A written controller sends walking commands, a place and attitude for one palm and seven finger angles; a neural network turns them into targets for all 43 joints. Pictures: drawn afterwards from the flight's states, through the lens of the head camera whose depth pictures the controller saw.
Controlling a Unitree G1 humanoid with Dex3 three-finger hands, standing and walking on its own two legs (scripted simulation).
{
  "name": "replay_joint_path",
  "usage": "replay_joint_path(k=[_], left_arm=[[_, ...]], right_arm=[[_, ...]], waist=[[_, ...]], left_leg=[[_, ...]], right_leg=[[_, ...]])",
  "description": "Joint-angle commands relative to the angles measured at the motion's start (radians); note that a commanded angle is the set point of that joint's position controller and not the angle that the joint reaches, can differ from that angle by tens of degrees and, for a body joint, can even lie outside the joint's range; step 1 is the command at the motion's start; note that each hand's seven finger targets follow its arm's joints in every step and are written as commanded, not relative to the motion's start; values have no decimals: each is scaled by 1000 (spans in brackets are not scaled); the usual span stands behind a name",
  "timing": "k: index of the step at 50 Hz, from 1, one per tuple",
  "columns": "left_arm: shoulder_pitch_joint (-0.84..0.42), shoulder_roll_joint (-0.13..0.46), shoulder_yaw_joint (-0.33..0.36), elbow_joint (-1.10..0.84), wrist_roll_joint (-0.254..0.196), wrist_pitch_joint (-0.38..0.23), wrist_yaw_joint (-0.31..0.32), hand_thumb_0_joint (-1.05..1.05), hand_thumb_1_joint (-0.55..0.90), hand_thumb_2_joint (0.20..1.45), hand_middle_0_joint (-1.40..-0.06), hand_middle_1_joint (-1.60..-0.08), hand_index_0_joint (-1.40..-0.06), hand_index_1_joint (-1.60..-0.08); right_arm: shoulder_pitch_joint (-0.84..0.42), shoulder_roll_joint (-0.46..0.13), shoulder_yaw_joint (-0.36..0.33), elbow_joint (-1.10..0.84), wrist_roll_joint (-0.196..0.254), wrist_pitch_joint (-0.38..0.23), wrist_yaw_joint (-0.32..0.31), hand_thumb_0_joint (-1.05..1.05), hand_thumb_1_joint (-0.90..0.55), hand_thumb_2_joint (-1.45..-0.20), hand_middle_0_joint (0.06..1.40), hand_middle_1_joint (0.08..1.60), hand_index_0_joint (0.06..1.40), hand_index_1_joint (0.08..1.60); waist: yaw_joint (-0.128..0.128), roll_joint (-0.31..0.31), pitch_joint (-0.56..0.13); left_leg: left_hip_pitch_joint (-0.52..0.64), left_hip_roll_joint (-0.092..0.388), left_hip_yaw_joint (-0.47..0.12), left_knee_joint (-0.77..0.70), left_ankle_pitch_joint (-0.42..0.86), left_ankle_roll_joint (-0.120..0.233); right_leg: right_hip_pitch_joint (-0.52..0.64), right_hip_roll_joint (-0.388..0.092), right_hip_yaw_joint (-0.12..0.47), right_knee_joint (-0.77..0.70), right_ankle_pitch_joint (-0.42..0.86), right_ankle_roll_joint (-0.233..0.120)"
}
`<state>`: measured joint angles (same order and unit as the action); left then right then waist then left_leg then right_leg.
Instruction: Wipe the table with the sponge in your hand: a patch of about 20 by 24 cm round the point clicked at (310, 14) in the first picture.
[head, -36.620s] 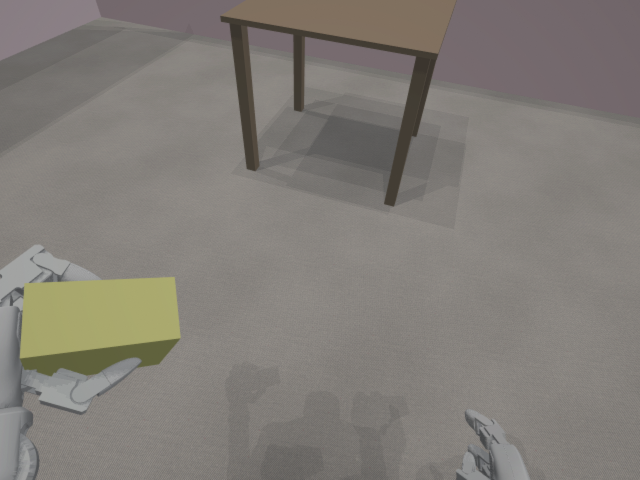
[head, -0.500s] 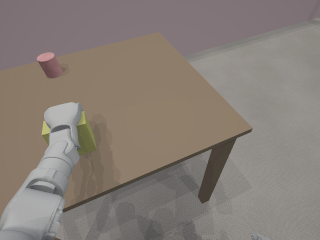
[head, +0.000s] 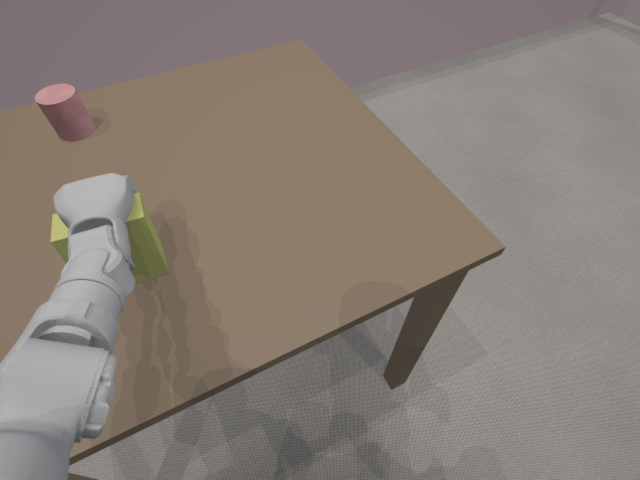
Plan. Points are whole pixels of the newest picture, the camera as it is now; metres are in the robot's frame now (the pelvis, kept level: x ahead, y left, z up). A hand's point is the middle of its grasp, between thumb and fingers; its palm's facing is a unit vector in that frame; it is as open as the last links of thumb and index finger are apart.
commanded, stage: wipe forward along the middle lane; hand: left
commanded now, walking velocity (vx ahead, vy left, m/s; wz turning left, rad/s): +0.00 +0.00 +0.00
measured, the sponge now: (119, 254) +0.42 +0.29 +0.01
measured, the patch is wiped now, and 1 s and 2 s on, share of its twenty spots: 1.00 1.00 1.00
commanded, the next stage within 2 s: slide back across to the first lane in 0.16 s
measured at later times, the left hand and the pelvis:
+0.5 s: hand (98, 216) +0.46 +0.31 +0.05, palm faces -0.08 -0.04 -1.00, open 10.0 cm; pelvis +0.01 +0.04 +0.00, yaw -1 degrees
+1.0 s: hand (50, 232) +0.43 +0.37 +0.05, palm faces -0.11 -0.04 -0.99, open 10.0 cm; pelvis +0.03 +0.04 +0.01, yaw +0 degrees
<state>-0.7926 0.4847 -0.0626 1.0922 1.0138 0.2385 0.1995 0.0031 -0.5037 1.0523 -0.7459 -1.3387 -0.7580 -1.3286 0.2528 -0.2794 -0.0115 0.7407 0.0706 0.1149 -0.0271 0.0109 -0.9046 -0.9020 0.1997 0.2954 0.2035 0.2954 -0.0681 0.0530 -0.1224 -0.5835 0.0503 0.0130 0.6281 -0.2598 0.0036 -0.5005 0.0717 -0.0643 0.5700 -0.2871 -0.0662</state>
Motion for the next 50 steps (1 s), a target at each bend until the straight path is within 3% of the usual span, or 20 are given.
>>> replay_joint_path(k=[1, 5, 10, 12, 14, 16, 18, 19, 21, 24, 29, 32, 34, 35, 36, 43, 45, 46, 49, 50], left_arm=[[-334, 259, 35, -62, 33, 15, 28, 0, 100, 1300, -1200, -1600, -1200, -1600], [-377, 226, 10, -49, 42, 12, 32, 0, 100, 1300, -1200, -1600, -1200, -1600], [-430, 232, 19, -19, 43, 16, 44, 0, 100, 1300, -1200, -1600, -1200, -1600], [-421, 207, 5, 4, 49, 24, 47, 0, 100, 1300, -1200, -1600, -1200, -1600], [-443, 177, -1, -37, 42, 19, 45, 0, 100, 1300, -1200, -1600, -1200, -1600], [-397, 217, 39, -63, 43, 16, 52, 0, 100, 1300, -1200, -1600, -1200, -1600], [-371, 218, 42, -73, 35, 18, 55, 0, 100, 1300, -1200, -1600, -1200, -1600], [-380, 241, 66, -95, 28, 14, 54, 0, 100, 1300, -1200, -1600, -1200, -1600], [-384, 269, 68, -84, 44, 25, 60, 0, 100, 1300, -1200, -1600, -1200, -1600], [-372, 317, 102, -116, 51, 31, 58, 0, 100, 1300, -1200, -1600, -1200, -1600], [-295, 330, 110, -129, 47, 25, 28, 0, 100, 1300, -1200, -1600, -1200, -1600], [-249, 307, 84, -145, 54, 4, 4, 0, 100, 1300, -1200, -1600, -1200, -1600], [-274, 265, 57, -204, 45, -19, -13, 0, 100, 1300, -1200, -1600, -1200, -1600], [-252, 285, 68, -197, 54, -24, -15, 0, 100, 1300, -1200, -1600, -1200, -1600], [-246, 254, 43, -223, 49, -31, -20, 0, 100, 1300, -1200, -1600, -1200, -1600], [-231, 350, 112, -238, 52, -61, -23, 0, 100, 1300, -1200, -1600, -1200, -1600], [-216, 345, 112, -253, 49, -71, -27, 0, 100, 1300, -1200, -1600, -1200, -1600], [-223, 346, 110, -259, 53, -72, -27, 0, 100, 1300, -1200, -1600, -1200, -1600], [-192, 392, 161, -274, 44, -85, -33, 0, 100, 1300, -1200, -1600, -1200, -1600], [-172, 375, 141, -274, 49, -85, -35, 0, 100, 1300, -1200, -1600, -1200, -1600]], right_arm=[[27, -152, -47, -81, -3, -27, -6, 0, -900, -900, 200, 300, 200, 300], [42, -148, -51, -74, -6, -30, -4, 0, -900, -900, 200, 300, 200, 300], [67, -152, -53, -62, -13, -33, -2, 0, -900, -900, 200, 300, 200, 300], [77, -149, -56, -58, -16, -34, 4, 0, -900, -900, 200, 300, 200, 300], [67, -140, -58, -66, -17, -36, 8, 0, -900, -900, 200, 300, 200, 300], [78, -141, -64, -73, -21, -31, 14, 0, -900, -900, 200, 300, 200, 300], [67, -141, -63, -80, -17, -28, 15, 0, -900, -900, 200, 300, 200, 300], [54, -140, -61, -83, -15, -29, 13, 0, -900, -900, 200, 300, 200, 300], [55, -147, -59, -76, -14, -26, 15, 0, -900, -900, 200, 300, 200, 300], [34, -146, -54, -89, -12, -27, 16, 0, -900, -900, 200, 300, 200, 300], [20, -148, -53, -103, -10, -23, 18, 0, -900, -900, 200, 300, 200, 300], [29, -152, -57, -107, -9, -20, 16, 0, -900, -900, 200, 300, 200, 300], [14, -145, -58, -116, -7, -24, 13, 0, -900, -900, 200, 300, 200, 300], [30, -153, -62, -108, -10, -21, 13, 0, -900, -900, 200, 300, 200, 300], [22, -149, -63, -116, -9, -20, 12, 0, -900, -900, 200, 300, 200, 300], [12, -159, -60, -106, -9, -6, 3, 0, -900, -900, 200, 300, 200, 300], [10, -158, -61, -108, -11, -5, 4, 0, -900, -900, 200, 300, 200, 300], [9, -159, -62, -108, -12, -3, 3, 0, -900, -900, 200, 300, 200, 300], [-4, -160, -60, -116, -12, 2, 4, 0, -900, -900, 200, 300, 200, 300], [5, -162, -63, -116, -14, 4, 4, 0, -900, -900, 200, 300, 200, 300]], waist=[[-23, -75, -246], [-29, -26, -255], [-39, -45, -285], [-37, -41, -289], [-23, 8, -330], [3, 15, -384], [3, -30, -365], [13, -12, -367], [6, -29, -316], [32, 10, -327], [47, 14, -317], [35, -7, -288], [29, 34, -277], [30, 18, -275], [26, 22, -280], [36, 15, -274], [43, 43, -283], [38, 28, -294], [57, 32, -319], [52, 29, -325]], left_leg=[[111, -58, 0, -23, 121, 60], [152, -50, -11, -24, 139, 57], [168, -40, -24, -15, 171, 55], [173, -38, -25, -8, 181, 52], [220, -30, -38, -13, 227, 49], [254, -33, -42, -7, 267, 48], [244, -33, -39, -18, 255, 51], [247, -33, -46, -25, 272, 50], [246, -34, -48, -38, 241, 53], [259, -38, -52, -58, 254, 50], [282, -41, -48, -67, 288, 51], [304, -40, -53, -63, 303, 53], [346, -34, -62, -69, 330, 52], [359, -32, -70, -64, 335, 52], [366, -36, -65, -62, 335, 53], [351, -45, -53, -63, 347, 53], [363, -48, -57, -58, 387, 51], [368, -46, -55, -54, 390, 52], [354, -51, -47, -52, 427, 52], [365, -52, -44, -42, 444, 55]], right_leg=[[130, -45, 94, -90, 286, 38], [66, -32, 71, -77, 239, 30], [32, -22, 56, -58, 239, 27], [16, -19, 48, -53, 239, 25], [9, -15, 41, -43, 241, 16], [43, -10, 37, -37, 260, 14], [65, -10, 37, -50, 258, 19], [77, -13, 38, -49, 269, 14], [63, -10, 31, -61, 227, 17], [93, -12, 33, -68, 225, 9], [135, -15, 34, -82, 265, 6], [119, -13, 29, -89, 270, 7], [93, -13, 28, -95, 264, 2], [84, -9, 24, -92, 253, 1], [83, -9, 26, -97, 254, 2], [122, -15, 33, -101, 296, -3], [126, -14, 31, -92, 321, -7], [127, -16, 32, -93, 329, -5], [177, -21, 40, -89, 390, -7], [178, -19, 39, -84, 414, -5]])
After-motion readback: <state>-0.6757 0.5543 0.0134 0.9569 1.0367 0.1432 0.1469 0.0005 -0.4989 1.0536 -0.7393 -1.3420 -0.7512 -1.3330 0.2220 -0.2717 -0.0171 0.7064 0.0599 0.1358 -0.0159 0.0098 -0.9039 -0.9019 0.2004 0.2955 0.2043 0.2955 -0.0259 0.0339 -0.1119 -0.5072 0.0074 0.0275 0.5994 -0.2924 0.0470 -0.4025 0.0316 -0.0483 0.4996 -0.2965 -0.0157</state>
